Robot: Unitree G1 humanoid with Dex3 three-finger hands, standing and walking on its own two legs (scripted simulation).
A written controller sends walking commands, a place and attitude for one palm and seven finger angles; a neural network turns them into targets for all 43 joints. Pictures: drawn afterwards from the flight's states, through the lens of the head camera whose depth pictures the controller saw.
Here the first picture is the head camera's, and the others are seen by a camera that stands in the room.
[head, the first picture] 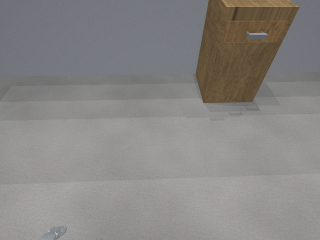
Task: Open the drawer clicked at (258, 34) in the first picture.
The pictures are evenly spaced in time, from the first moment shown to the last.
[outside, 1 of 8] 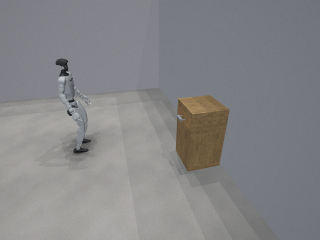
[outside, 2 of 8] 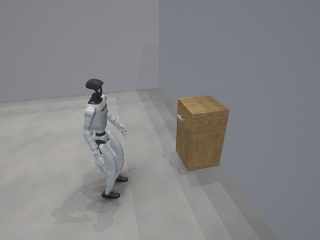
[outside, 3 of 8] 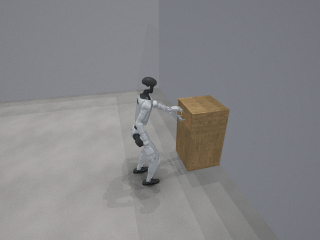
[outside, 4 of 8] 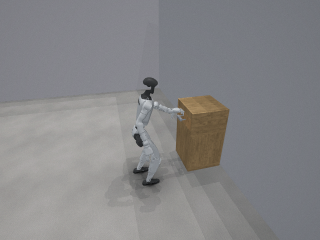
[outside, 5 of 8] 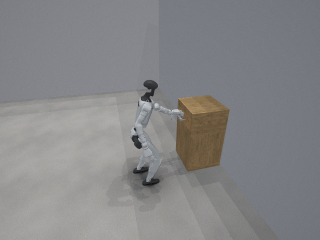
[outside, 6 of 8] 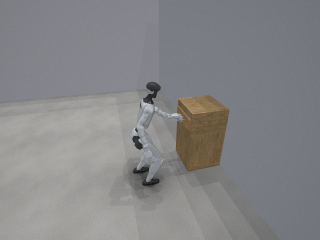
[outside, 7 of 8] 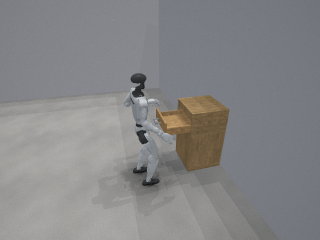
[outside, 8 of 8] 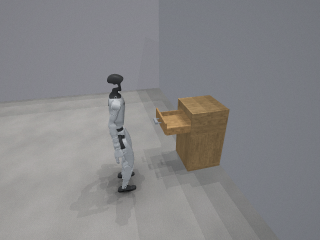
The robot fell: no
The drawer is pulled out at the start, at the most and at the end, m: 0.00 0.30 0.30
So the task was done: yes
